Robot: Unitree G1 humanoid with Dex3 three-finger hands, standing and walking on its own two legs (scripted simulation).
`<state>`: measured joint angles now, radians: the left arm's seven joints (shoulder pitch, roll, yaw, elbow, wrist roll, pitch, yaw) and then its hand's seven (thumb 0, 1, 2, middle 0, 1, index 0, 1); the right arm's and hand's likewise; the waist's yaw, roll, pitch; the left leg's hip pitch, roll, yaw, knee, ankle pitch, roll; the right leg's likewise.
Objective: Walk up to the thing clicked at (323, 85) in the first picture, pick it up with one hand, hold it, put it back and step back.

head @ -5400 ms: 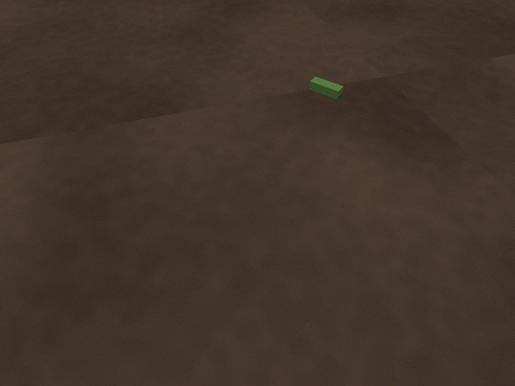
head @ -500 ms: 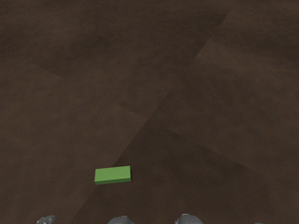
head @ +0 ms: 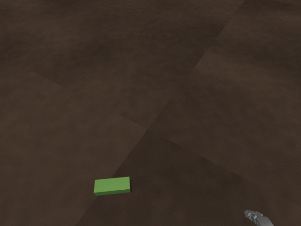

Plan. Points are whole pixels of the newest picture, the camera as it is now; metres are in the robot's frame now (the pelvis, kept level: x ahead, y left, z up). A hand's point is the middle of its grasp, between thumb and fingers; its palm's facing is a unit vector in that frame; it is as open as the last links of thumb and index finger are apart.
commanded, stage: walk up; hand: left
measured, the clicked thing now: (112, 186) +0.46 +0.26 -0.74
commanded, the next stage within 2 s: stand in 0.68 s
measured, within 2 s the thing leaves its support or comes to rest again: neither
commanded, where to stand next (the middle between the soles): +0.05 -0.04 m, yaw +1 degrees
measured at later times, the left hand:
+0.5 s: hand out of the picture +0.09 +0.23 -0.15, palm faces -0.02 -0.95 -0.31, open 7.4 cm
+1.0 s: hand out of the picture +0.12 +0.23 -0.15, palm faces -0.01 -0.94 -0.33, open 7.4 cm
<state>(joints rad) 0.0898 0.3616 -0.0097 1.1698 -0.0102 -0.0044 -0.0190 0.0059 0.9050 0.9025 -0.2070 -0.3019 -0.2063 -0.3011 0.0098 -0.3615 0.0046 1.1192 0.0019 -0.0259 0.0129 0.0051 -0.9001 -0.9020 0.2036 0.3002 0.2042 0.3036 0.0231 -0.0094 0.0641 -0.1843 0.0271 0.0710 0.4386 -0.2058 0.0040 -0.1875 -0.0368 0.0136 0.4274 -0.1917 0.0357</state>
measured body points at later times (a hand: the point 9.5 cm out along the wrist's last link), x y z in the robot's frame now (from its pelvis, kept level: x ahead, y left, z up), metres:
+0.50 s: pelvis +0.01 -0.01 +0.01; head +0.02 -0.02 +0.46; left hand +0.10 +0.28 -0.13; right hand +0.07 -0.32 -0.13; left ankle +0.02 +0.12 -0.74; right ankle +0.03 -0.14 -0.74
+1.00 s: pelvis +0.02 -0.02 +0.01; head +0.03 -0.02 +0.46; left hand +0.12 +0.28 -0.12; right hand +0.11 -0.32 -0.12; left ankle +0.02 +0.12 -0.74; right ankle +0.03 -0.14 -0.74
